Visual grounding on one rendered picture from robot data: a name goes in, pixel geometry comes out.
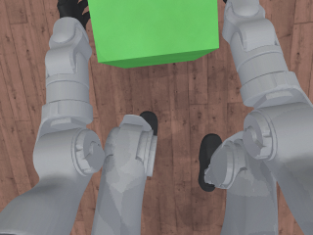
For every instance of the robot left upper arm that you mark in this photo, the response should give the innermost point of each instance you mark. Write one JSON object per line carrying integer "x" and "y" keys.
{"x": 65, "y": 162}

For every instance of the robot left forearm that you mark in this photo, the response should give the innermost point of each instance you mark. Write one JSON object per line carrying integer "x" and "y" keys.
{"x": 66, "y": 79}

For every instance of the robot right forearm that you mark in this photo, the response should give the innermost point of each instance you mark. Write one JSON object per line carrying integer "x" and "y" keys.
{"x": 258, "y": 57}

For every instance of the robot left hand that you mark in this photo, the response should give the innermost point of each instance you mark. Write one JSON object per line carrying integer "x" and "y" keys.
{"x": 73, "y": 9}

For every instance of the carton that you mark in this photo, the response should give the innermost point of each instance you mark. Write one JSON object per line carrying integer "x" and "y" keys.
{"x": 139, "y": 33}

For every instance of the robot left shin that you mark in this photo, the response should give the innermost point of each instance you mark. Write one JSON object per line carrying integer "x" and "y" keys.
{"x": 111, "y": 139}

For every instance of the left robot thigh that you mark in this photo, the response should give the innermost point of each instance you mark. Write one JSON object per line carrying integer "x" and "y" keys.
{"x": 124, "y": 173}

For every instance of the robot right upper arm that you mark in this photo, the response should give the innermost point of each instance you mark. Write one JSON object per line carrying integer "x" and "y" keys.
{"x": 282, "y": 137}

